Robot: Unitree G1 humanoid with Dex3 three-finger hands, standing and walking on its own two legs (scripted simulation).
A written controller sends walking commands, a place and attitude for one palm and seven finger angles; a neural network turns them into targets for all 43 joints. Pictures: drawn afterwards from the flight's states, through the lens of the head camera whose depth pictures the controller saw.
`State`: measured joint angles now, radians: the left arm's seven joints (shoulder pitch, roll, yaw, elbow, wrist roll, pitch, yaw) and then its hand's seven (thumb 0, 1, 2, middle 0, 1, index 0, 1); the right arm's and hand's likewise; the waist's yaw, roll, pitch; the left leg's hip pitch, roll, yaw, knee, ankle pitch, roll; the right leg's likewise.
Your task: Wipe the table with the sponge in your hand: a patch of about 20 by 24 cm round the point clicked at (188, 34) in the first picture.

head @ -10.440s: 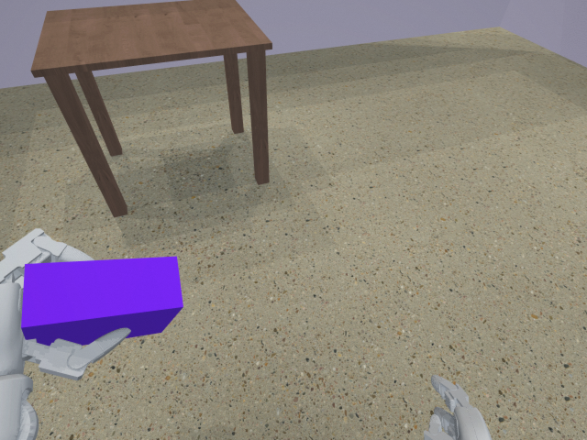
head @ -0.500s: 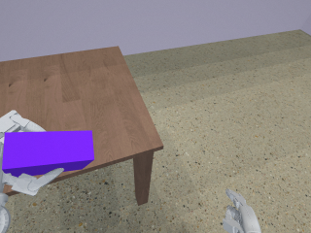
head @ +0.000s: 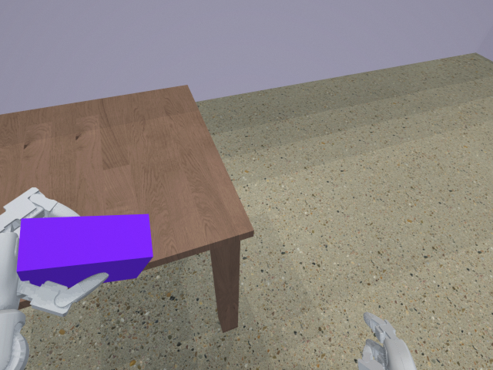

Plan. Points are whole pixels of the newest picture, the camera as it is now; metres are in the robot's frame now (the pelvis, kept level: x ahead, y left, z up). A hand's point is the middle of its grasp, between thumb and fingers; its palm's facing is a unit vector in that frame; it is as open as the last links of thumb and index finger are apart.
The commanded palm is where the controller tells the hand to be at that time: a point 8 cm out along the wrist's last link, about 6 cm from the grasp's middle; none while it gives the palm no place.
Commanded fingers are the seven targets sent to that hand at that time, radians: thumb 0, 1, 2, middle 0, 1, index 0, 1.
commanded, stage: look again from close up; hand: left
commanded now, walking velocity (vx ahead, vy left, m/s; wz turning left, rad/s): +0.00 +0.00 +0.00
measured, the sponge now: (108, 251) +0.23 +0.20 +0.13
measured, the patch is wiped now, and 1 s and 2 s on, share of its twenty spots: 0.00 0.00 0.00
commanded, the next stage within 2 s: shuffle to correct the standing spot in 0.26 s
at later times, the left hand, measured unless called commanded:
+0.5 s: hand (56, 251) +0.22 +0.25 +0.15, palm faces +0.38 -0.85 -0.36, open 9.8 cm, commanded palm +0.16 +0.29 +0.17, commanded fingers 0.00 0.10 1.30 -1.20 -1.60 -1.20 -1.60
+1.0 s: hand (40, 227) +0.25 +0.29 +0.14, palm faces +0.38 -0.84 -0.39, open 9.8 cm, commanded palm +0.19 +0.33 +0.17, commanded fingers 0.00 0.10 1.30 -1.20 -1.60 -1.20 -1.60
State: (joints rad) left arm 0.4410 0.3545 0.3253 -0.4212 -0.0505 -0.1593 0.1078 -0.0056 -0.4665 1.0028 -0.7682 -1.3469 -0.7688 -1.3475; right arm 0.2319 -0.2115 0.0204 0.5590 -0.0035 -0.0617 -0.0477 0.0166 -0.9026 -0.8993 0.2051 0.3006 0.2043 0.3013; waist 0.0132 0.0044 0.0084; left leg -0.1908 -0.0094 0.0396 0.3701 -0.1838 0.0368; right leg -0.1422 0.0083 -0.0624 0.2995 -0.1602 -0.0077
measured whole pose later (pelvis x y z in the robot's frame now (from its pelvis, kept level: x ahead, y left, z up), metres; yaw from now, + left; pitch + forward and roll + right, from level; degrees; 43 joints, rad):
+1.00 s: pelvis +0.04 +0.05 -0.02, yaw +1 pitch +1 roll -1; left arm 0.46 0.39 0.36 -0.49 -0.05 -0.21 0.12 -0.01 -0.47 1.01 -0.77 -1.35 -0.77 -1.35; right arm 0.22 -0.19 0.01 0.57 0.00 -0.07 -0.02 0.02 -0.90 -0.90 0.21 0.30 0.20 0.30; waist 0.00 -0.01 0.01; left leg -0.26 -0.07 0.05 0.63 -0.38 0.11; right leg -0.24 -0.06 -0.05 0.61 -0.37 0.01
